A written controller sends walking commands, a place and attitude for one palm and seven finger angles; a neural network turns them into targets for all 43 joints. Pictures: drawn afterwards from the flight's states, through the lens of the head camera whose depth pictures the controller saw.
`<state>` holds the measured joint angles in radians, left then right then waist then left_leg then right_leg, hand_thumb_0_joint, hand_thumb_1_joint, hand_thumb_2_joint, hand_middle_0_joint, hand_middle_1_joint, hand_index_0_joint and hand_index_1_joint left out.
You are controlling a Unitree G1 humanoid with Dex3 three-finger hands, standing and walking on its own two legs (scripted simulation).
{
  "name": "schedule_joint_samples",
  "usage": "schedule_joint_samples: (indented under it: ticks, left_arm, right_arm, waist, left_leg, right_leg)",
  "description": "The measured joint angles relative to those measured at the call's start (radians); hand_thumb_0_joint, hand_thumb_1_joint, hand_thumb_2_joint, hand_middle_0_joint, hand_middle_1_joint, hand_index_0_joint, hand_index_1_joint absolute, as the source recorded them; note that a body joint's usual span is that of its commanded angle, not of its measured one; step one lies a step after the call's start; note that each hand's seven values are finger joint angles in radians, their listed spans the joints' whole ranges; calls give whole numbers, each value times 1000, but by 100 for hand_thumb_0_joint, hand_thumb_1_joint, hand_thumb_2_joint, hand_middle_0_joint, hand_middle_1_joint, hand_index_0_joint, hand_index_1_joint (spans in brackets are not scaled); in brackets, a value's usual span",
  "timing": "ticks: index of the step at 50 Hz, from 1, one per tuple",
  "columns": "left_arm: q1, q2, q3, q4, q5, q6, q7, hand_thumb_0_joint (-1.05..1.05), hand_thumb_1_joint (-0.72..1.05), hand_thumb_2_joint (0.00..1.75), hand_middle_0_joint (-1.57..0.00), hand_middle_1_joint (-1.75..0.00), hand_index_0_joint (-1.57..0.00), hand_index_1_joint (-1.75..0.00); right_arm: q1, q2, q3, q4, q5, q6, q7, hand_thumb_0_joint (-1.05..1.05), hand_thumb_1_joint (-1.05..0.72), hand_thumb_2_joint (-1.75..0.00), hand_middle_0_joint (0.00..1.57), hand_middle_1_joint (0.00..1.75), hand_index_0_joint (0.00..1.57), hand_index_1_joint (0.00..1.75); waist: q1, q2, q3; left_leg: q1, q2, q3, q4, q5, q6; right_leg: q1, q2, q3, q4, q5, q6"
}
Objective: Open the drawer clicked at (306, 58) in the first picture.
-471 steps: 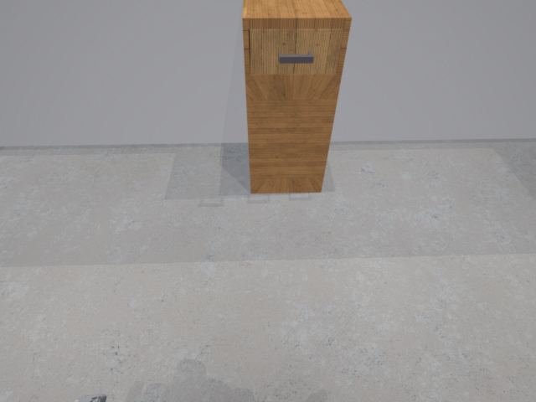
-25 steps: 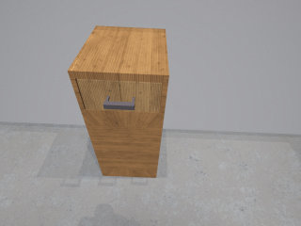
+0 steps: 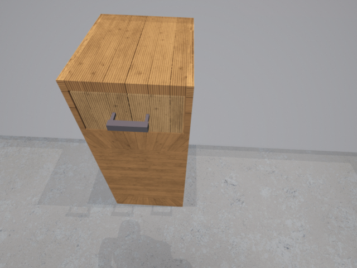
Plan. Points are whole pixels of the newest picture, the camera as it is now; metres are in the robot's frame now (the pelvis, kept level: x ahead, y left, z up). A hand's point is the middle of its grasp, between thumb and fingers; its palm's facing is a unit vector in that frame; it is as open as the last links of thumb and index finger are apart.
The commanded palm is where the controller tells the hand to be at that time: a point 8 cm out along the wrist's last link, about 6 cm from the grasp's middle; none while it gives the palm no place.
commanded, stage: come to a stop and stand still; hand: left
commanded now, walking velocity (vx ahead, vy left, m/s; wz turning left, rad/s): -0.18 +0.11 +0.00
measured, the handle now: (129, 121) +0.52 +0.18 -0.02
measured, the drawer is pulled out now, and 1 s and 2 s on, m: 0.00 0.00 0.00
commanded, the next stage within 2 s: look again from close up in 0.94 s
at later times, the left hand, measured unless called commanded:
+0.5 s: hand out of the picture +0.02 +0.21 -0.16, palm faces -0.01 -0.97 -0.25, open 7.4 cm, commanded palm none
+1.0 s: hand out of the picture -0.10 +0.17 -0.16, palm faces +0.00 -0.99 -0.15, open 7.4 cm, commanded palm none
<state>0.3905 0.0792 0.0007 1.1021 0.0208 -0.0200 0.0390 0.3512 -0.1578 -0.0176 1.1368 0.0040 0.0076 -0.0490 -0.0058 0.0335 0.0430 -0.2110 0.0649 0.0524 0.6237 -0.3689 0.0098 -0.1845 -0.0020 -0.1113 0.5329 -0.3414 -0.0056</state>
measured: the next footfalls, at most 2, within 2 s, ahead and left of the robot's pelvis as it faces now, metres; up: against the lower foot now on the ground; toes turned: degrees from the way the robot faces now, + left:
none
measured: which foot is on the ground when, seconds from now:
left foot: down 0.00-1.00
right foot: down 0.00-1.00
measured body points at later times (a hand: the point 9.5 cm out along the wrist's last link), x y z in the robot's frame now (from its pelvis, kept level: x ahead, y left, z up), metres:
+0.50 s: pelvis -0.03 +0.02 +0.01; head -0.03 +0.02 +0.46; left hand +0.03 +0.26 -0.14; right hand +0.02 -0.22 -0.14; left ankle -0.05 +0.11 -0.73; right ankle -0.04 -0.12 -0.73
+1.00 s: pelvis -0.05 +0.02 +0.01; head -0.05 +0.02 +0.46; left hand -0.10 +0.22 -0.15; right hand -0.10 -0.19 -0.15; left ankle -0.05 +0.11 -0.73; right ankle -0.04 -0.12 -0.73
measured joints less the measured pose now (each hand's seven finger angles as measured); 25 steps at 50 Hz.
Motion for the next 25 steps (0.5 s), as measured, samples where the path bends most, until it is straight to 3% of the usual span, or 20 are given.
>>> schedule_joint_samples:
  ticks: [7,17,25]
  left_arm:
    - [-60,6,-1,-19,2,27,24,2,92,89,-20,-30,-20,-30]
    - [-127,107,25,-89,0,39,21,2,92,90,-20,-30,-20,-30]
    - [-154,115,10,-94,0,34,9,1,91,90,-20,-30,-20,-30]
  right_arm:
    - [-103,17,-10,-48,-7,0,-11,1,-93,-90,20,30,20,30]
    - [-171,-14,-13,-114,-14,2,9,0,-92,-90,20,30,20,30]
    - [-152,-18,2,-89,-13,4,24,0,-92,-90,20,30,20,30]
  waist:
    - [16,-44,10]
    - [13,-36,12]
    - [9,-29,-14]
  left_leg:
    - [22,-29,45,-27,22,-5]
    - [19,-41,65,-58,1,14]
    - [50,-50,70,-126,60,21]
  right_leg:
    - [-14,-32,37,26,19,8]
    - [-45,-43,54,39,8,25]
    - [-12,-46,58,-37,74,30]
